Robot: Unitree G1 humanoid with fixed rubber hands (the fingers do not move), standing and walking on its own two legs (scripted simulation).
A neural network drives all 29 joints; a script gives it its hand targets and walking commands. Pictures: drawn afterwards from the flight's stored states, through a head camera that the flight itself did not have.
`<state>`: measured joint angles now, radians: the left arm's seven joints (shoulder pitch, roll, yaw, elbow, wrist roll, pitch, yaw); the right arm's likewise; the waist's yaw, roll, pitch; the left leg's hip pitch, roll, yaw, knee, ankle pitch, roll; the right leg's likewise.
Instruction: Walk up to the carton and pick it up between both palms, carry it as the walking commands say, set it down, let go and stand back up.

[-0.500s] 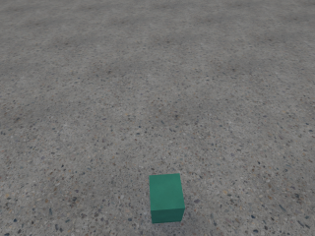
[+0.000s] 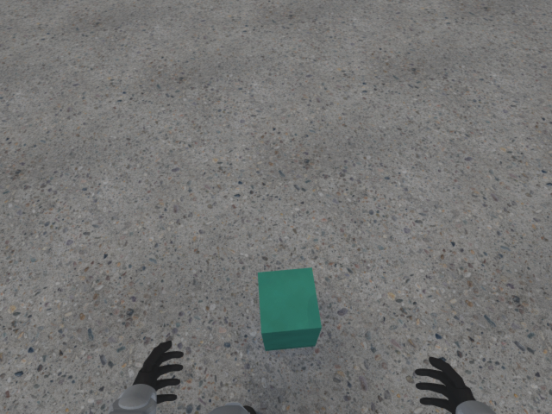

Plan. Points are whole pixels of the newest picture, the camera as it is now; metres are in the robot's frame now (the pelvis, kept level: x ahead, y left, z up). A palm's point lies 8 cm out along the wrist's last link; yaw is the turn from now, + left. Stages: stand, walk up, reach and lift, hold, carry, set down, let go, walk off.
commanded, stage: reach and lift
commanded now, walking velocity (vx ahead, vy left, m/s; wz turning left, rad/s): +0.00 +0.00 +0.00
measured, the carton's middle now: (287, 311) +0.45 -0.01 -0.64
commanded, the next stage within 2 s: none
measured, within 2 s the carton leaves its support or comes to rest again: neither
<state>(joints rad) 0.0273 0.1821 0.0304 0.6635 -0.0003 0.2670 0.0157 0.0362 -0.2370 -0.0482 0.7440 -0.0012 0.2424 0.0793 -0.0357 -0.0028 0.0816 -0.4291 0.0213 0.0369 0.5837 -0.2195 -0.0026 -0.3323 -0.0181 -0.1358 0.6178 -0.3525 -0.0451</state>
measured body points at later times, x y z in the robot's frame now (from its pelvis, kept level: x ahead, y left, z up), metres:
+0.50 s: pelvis -0.05 +0.00 -0.05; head +0.13 -0.01 +0.36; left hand +0.28 +0.19 -0.16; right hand +0.28 -0.22 -0.16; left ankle +0.05 +0.12 -0.73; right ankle -0.02 -0.08 -0.73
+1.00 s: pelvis -0.05 +0.00 -0.08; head +0.23 -0.01 +0.28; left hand +0.42 +0.15 -0.19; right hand +0.42 -0.21 -0.19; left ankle +0.05 +0.12 -0.73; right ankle -0.02 -0.08 -0.73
